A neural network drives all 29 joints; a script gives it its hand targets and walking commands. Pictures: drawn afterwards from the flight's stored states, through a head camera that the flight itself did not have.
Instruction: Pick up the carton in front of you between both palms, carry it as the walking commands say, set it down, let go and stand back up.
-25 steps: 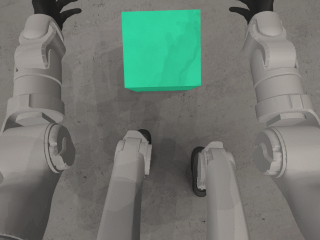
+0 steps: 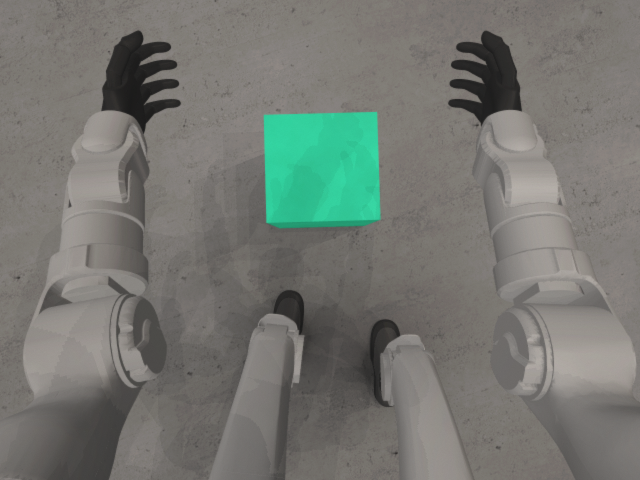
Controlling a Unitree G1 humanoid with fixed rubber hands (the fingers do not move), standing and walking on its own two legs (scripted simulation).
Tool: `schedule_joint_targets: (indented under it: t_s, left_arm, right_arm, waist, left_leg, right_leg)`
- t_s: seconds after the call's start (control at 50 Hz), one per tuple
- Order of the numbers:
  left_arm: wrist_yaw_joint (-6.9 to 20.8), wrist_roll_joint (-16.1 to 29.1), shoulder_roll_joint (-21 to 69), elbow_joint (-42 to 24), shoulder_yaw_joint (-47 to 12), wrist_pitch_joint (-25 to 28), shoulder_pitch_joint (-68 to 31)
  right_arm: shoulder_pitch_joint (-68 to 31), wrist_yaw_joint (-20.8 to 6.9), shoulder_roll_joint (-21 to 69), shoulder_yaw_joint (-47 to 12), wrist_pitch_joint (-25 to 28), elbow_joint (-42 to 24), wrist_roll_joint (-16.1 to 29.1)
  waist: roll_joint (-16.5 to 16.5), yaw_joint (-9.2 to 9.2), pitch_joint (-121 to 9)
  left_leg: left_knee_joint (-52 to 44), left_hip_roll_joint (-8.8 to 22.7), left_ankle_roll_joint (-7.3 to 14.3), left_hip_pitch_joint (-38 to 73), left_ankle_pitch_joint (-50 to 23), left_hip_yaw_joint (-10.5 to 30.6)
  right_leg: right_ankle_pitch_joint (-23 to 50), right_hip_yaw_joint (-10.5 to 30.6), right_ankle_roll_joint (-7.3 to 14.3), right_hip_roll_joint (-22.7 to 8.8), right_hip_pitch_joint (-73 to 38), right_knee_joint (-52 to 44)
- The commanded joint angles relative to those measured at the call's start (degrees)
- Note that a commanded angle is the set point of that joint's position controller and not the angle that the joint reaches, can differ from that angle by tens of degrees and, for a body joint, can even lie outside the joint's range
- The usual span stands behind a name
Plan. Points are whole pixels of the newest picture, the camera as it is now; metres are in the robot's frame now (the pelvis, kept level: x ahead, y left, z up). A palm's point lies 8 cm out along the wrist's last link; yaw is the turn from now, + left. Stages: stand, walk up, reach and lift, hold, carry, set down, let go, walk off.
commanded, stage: let go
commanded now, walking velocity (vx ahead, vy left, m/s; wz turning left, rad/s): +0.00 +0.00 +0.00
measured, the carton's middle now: (321, 178) +0.50 +0.07 -0.52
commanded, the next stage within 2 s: stand in 1.24 s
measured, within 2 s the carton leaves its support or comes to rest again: neither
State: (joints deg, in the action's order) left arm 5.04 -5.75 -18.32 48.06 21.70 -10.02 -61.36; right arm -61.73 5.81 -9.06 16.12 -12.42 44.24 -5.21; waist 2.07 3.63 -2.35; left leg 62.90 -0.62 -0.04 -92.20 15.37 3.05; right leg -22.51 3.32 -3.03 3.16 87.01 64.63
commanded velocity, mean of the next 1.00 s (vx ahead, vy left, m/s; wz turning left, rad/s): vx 0.00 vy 0.00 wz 0.00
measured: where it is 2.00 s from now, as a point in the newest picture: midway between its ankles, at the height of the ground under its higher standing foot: (335, 362)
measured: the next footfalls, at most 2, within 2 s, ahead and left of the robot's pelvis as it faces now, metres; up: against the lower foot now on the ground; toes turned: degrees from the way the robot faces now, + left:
none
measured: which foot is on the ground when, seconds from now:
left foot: down 0.00-1.00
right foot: down 0.00-1.00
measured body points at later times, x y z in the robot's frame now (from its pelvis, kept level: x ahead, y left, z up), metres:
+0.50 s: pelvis +0.06 +0.00 +0.10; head +0.22 +0.02 +0.52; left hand +0.32 +0.26 +0.00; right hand +0.37 -0.19 +0.00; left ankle +0.09 +0.11 -0.61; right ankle +0.05 -0.14 -0.61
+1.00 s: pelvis +0.09 -0.03 +0.13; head +0.11 -0.02 +0.58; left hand +0.25 +0.21 +0.05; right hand +0.27 -0.25 +0.06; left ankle +0.09 +0.11 -0.61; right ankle +0.05 -0.14 -0.61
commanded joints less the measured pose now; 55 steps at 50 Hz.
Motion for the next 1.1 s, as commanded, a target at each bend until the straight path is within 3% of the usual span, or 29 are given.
schedule_joint_targets:
  t_s: [0.0, 0.12, 0.3, 0.62, 0.78, 0.92, 1.08]
  left_arm:
    - [0.96, -2.01, -7.41, -9.38, -0.49, 0.97, -1.23]
    - [1.59, -0.21, -5.64, -18.15, -4.69, 2.59, 12.49]
    - [1.21, 3.76, -0.19, -18.37, -9.18, 7.00, 35.54]
    - [-1.23, 5.75, 1.47, -26.51, -16.10, 11.71, 67.51]
    - [-0.98, 6.13, 0.28, -28.91, -17.55, 8.53, 71.93]
    - [-0.64, 5.01, -0.14, -28.99, -16.91, 4.53, 72.16]
    - [-0.95, 4.41, 0.38, -29.32, -17.09, 3.15, 73.00]
  right_arm:
    - [-1.08, 0.61, -2.80, -0.32, 0.95, -9.91, -1.81]
    - [13.13, -0.09, -2.04, -3.07, 3.43, -18.17, -0.40]
    - [35.04, -3.43, -1.98, -4.89, 8.75, -15.94, -0.02]
    - [64.04, -7.18, -5.03, -10.46, 14.06, -20.46, 3.71]
    - [71.13, -8.46, -6.29, -12.26, 11.50, -23.44, 4.49]
    - [71.24, -9.65, -6.74, -12.77, 7.73, -25.14, 4.80]
    - [72.53, -9.64, -7.54, -11.92, 6.06, -25.52, 3.98]
  waist:
    - [-2.00, 1.94, -60.17]
    - [-4.92, 2.00, -54.47]
    - [-4.63, -0.20, -41.06]
    - [-2.03, -1.75, -13.90]
    - [1.68, -3.62, -0.03]
    - [0.36, -3.05, 5.72]
    - [-1.14, -3.16, 3.97]
  left_leg:
    - [-4.70, -2.12, -0.82, 54.68, -26.79, -5.77]
    - [-10.41, -1.21, -0.39, 69.74, -32.52, -2.87]
    - [-17.96, 0.16, -0.93, 78.73, -33.65, 0.44]
    - [-34.81, -1.91, -1.24, 85.24, -19.68, -2.75]
    - [-38.91, -3.46, -1.04, 92.86, -13.48, -3.99]
    - [-38.22, -4.00, -0.96, 95.89, -11.49, -4.69]
    - [-38.52, -3.32, -1.13, 96.18, -17.93, -3.85]
  right_leg:
    - [14.83, -6.64, -1.44, 3.16, -22.75, -9.61]
    - [15.05, -6.24, -0.88, 2.97, -22.94, -15.87]
    - [13.34, -5.25, 0.46, 1.77, -28.71, -24.10]
    - [16.61, -2.86, 1.52, -0.68, -64.80, -39.73]
    - [13.99, -1.71, 1.80, -2.42, -67.46, -46.65]
    - [12.14, -1.45, 2.17, -2.93, -67.87, -47.49]
    - [20.17, -1.88, 1.60, -1.06, -73.92, -44.76]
